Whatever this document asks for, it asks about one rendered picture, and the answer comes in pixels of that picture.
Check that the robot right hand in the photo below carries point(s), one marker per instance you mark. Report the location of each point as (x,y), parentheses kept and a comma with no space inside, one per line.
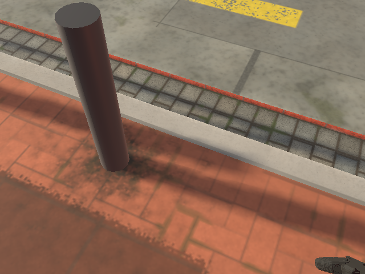
(340,265)

